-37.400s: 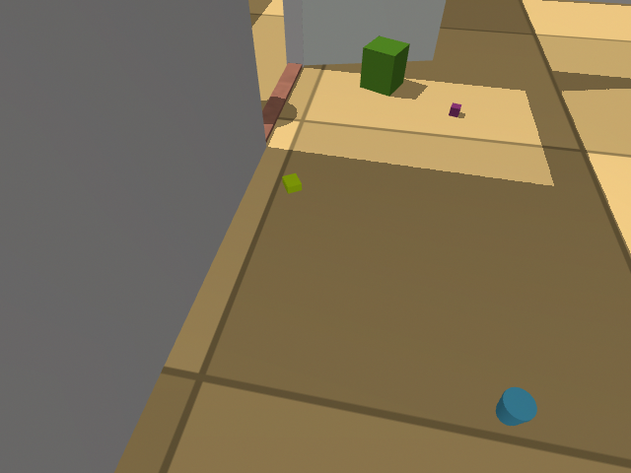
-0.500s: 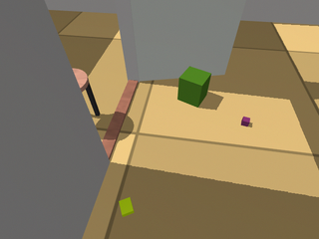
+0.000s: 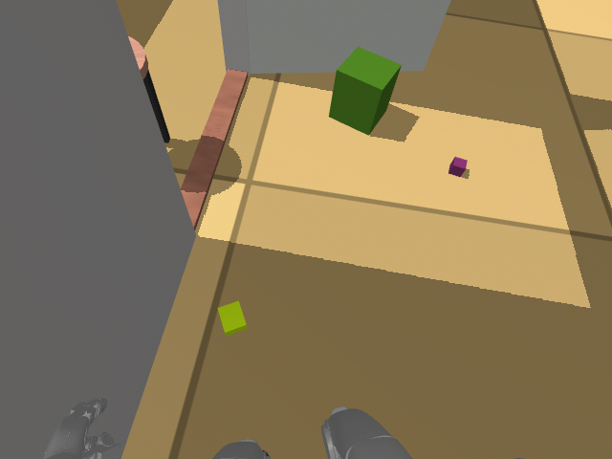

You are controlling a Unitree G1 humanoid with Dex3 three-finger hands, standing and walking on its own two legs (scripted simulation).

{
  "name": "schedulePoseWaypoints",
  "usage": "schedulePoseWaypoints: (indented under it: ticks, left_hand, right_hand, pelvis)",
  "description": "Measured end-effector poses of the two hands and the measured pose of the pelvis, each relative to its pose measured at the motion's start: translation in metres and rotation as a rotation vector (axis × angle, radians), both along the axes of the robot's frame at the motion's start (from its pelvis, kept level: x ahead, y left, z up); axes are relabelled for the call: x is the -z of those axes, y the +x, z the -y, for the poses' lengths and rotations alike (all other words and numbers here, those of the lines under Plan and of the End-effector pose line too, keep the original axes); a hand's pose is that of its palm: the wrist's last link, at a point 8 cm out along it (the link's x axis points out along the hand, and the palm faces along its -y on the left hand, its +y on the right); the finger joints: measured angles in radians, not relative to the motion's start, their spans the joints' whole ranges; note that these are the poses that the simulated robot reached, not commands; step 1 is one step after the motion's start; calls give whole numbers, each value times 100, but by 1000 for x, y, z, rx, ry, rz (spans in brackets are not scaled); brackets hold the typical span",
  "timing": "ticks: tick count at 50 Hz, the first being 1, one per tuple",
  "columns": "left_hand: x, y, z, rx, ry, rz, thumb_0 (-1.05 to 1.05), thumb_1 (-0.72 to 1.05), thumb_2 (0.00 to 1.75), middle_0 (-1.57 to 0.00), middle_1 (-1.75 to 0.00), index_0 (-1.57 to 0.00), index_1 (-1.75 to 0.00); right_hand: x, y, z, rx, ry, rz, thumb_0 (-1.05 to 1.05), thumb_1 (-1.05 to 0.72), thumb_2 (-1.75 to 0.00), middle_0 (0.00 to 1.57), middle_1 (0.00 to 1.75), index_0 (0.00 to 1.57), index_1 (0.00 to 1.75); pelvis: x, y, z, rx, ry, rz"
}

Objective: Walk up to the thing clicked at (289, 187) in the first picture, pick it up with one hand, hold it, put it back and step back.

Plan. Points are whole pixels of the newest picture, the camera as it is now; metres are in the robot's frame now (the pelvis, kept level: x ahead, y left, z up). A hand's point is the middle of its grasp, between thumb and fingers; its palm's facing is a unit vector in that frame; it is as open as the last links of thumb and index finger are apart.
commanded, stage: step back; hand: left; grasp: from above
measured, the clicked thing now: (232, 318) +0.52 +0.17 -0.75
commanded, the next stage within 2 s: none
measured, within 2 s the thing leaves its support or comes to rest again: neither
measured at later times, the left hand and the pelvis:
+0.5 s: hand out of the picture +0.03 +0.25 -0.13, palm faces -0.05 -0.91 -0.41, open 7.4 cm; pelvis -0.10 -0.01 +0.00, yaw -4 degrees
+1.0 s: hand out of the picture -0.16 +0.28 -0.16, palm faces -0.09 -0.92 -0.39, open 7.4 cm; pelvis -0.25 +0.00 -0.01, yaw -6 degrees
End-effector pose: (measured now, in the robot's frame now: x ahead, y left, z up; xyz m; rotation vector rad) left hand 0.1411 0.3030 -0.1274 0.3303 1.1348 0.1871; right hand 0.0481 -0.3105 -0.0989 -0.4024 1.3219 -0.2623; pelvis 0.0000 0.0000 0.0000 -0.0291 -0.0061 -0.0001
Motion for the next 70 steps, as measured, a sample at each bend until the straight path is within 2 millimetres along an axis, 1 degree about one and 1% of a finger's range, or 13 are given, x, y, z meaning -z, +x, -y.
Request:
schedulePoseWaypoints:
  ticks: [8, 14, 17, 25, 32, 36, 40, 45, 50, 54, 59, 65, 70]
  left_hand:
    - [-1, -44, 5, 55, 11, -76, 0, 90, 90, -20, -30, -20, -30]
    - [-6, -72, 12, 66, 51, -51, 0, 90, 90, -20, -30, -20, -30]
    - [-16, -92, 18, 63, 50, -32, 0, 90, 90, -20, -30, -20, -30]
    - [-37, -122, 11, 45, 61, 22, 0, 90, 90, -20, -31, -20, -30]
    - [-16, -146, -11, 37, 31, 92, 0, 90, 90, -20, -31, -20, -30]
    - [-8, -179, -18, 8, 5, 39, 0, 90, 90, -20, -30, -20, -30]
    - [-10, -215, -20, -8, -13, -2, 0, 90, 90, -20, -30, -20, -30]
    - [-7, -263, -23, -2, 11, -72, 0, 90, 90, -20, -30, -20, -30]
    - [-5, -304, -15, 32, 44, -116, 0, 90, 90, -20, -30, -20, -30]
    - [-9, -336, 1, 41, 62, -104, 0, 91, 90, -20, -30, -20, -30]
    - [-30, -370, 13, 34, 66, -74, 0, 90, 90, -20, -30, -20, -30]
    - [-42, -373, 10, 54, 93, 11, 0, 90, 90, -20, -31, -20, -30]
    - [-26, -377, 1, 56, 72, 106, 0, 90, 90, -20, -31, -20, -30]
  right_hand:
    - [6, -9, -7, 24, 23, 122, 1, -90, -90, 20, 30, 21, 30]
    - [26, -22, 4, 31, 64, 186, 1, -90, -90, 20, 30, 21, 31]
    - [27, -32, 9, 45, 77, 191, 1, -90, -90, 20, 30, 21, 30]
    - [14, -75, 13, 12, 54, 146, 1, -90, -90, 20, 30, 20, 30]
    - [16, -121, -4, -41, 2, 93, 1, -90, -90, 20, 30, 20, 30]
    - [2, -145, -21, -57, 14, 102, 1, -90, -90, 20, 30, 20, 30]
    - [-12, -159, -24, -59, 4, 121, 1, -90, -90, 20, 30, 21, 31]
    - [-16, -167, -19, -62, -4, 201, 1, -90, -90, 21, 30, 21, 31]
    - [-6, -187, -3, -55, 2, 270, 1, -90, -90, 20, 30, 21, 31]
    - [13, -216, 16, -25, 24, 290, 1, -90, -90, 20, 30, 21, 31]
    - [15, -268, 21, 24, 58, 233, 1, -90, -90, 20, 30, 20, 30]
    - [18, -337, 21, 19, 49, 130, 1, -90, -90, 20, 30, 20, 30]
    - [24, -386, 10, -19, 24, 51, 1, -90, -90, 20, 30, 20, 30]
  pelvis:
    - [1, -26, -3, 59, 13, 13]
    - [13, -53, 7, 89, 17, 42]
    - [11, -66, 12, 70, 9, 49]
    - [-3, -101, 5, 61, 50, 11]
    - [12, -146, -13, 4, 40, 31]
    - [5, -166, -18, 6, 19, 42]
    - [-5, -185, -18, 27, -2, 20]
    - [-3, -215, -14, 60, 6, 13]
    - [6, -253, -4, 107, 18, 23]
    - [16, -285, 7, 97, -14, 53]
    - [3, -310, 13, 107, 59, 45]
    - [0, -346, 12, 59, 58, 11]
    - [13, -385, 6, -1, 46, 19]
